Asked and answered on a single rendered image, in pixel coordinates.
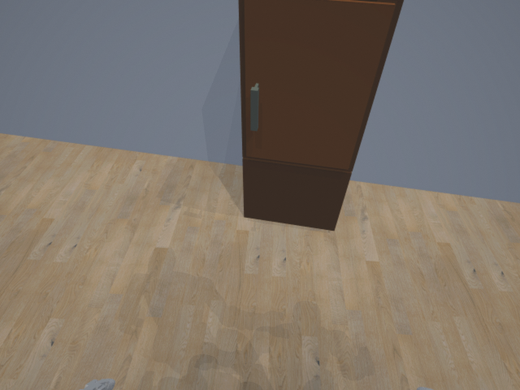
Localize cupboard door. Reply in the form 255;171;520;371
245;0;395;170

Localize handle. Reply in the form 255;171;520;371
250;83;259;131

